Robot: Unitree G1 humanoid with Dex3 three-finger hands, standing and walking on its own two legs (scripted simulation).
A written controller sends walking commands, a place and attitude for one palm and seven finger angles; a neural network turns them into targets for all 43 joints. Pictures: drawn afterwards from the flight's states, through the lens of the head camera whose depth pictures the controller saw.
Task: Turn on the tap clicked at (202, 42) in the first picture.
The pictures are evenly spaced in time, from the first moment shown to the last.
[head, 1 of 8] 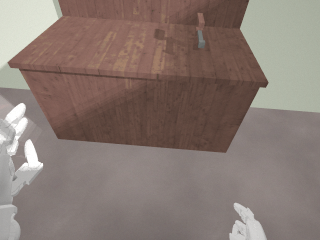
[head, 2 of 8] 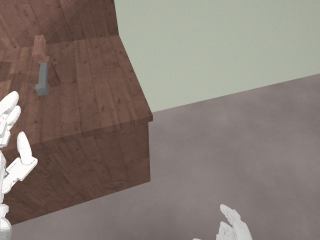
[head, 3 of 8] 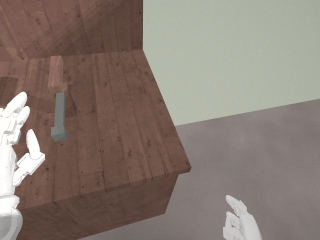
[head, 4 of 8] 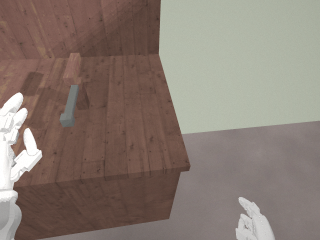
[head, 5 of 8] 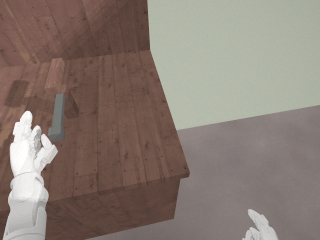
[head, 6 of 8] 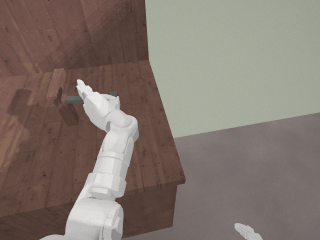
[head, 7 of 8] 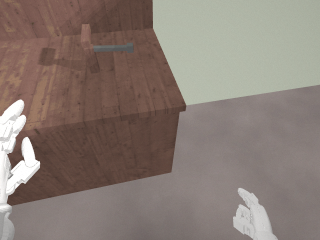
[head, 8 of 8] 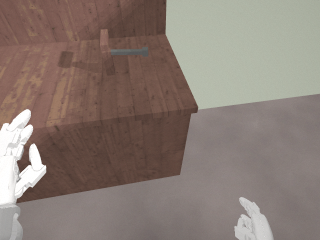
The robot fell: no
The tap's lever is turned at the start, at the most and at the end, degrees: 0 82 82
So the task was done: yes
